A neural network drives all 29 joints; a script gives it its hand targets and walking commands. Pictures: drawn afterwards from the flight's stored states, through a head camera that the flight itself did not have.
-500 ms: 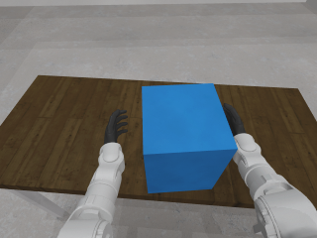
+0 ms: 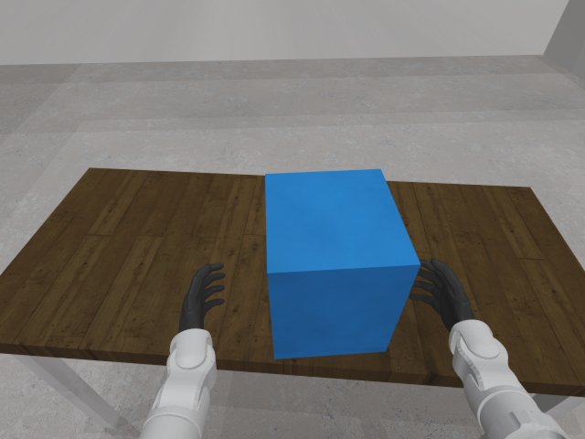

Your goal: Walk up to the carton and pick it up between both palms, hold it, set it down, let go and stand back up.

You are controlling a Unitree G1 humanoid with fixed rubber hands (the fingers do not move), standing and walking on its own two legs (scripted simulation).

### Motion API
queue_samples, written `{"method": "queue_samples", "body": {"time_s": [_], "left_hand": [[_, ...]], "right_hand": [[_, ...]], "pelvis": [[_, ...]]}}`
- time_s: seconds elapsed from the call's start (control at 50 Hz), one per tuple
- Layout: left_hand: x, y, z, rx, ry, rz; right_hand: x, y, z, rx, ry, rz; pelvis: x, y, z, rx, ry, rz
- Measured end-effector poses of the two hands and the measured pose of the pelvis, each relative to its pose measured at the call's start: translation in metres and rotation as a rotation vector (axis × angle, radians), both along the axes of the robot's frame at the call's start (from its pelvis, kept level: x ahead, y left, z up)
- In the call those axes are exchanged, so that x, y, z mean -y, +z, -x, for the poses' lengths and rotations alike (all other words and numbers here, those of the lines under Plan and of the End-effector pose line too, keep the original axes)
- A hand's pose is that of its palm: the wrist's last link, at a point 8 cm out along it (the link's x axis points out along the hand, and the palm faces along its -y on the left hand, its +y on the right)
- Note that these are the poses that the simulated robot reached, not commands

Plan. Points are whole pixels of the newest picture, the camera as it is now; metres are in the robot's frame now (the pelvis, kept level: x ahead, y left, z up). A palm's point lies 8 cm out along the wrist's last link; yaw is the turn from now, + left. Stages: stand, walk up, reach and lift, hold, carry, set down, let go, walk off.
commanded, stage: set down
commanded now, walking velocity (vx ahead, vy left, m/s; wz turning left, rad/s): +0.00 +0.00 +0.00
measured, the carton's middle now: (327, 265) +0.42 -0.01 -0.01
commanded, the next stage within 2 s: none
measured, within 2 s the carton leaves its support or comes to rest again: neither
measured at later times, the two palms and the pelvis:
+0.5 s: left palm (183, 362) +0.23 +0.18 +0.00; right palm (477, 358) +0.27 -0.22 +0.00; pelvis +0.01 -0.01 +0.00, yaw +0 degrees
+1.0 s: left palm (176, 396) +0.19 +0.19 -0.01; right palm (504, 400) +0.22 -0.24 -0.01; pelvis +0.01 -0.01 +0.00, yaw +0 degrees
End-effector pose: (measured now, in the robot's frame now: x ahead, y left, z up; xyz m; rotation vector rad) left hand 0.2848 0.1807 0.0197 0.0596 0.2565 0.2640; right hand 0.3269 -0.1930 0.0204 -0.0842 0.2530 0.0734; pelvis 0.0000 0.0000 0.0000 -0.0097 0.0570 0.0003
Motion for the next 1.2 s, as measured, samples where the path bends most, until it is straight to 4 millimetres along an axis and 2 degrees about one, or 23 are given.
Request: {"method": "queue_samples", "body": {"time_s": [0.2,0.48,0.6,0.76,0.86,0.96,1.1,1.2], "left_hand": [[-0.001,-0.010,0.021,-0.046,0.011,0.000],[-0.004,-0.016,0.052,-0.036,0.039,-0.006],[-0.004,-0.017,0.070,-0.041,0.047,-0.002],[-0.005,-0.031,0.103,-0.108,0.057,0.006],[-0.007,-0.028,0.099,-0.105,0.039,0.001],[-0.006,-0.030,0.094,-0.135,0.035,0.000],[-0.006,-0.036,0.087,-0.170,0.026,-0.005],[-0.008,-0.042,0.092,-0.193,0.001,-0.001]], "right_hand": [[0.014,-0.008,0.021,-0.021,-0.026,-0.019],[0.022,-0.021,0.055,-0.028,-0.011,-0.025],[0.027,-0.023,0.077,-0.031,-0.022,-0.026],[0.035,-0.027,0.112,-0.050,-0.045,-0.026],[0.043,-0.023,0.113,-0.052,-0.079,-0.026],[0.045,-0.029,0.111,-0.096,-0.087,-0.029],[0.044,-0.032,0.101,-0.118,-0.074,-0.030],[0.039,-0.039,0.105,-0.151,-0.069,-0.021]], "pelvis": [[0.003,0.001,0.000,0.019,0.000,-0.004],[0.008,0.002,-0.009,0.031,0.001,-0.011],[0.009,0.002,-0.012,0.057,0.002,-0.012],[0.010,0.002,-0.009,0.083,0.002,-0.013],[0.010,0.002,-0.008,0.084,0.002,-0.013],[0.011,0.003,-0.012,0.077,0.002,-0.014],[0.013,0.003,-0.021,0.061,0.002,-0.017],[0.013,0.003,-0.028,0.055,0.003,-0.016]]}}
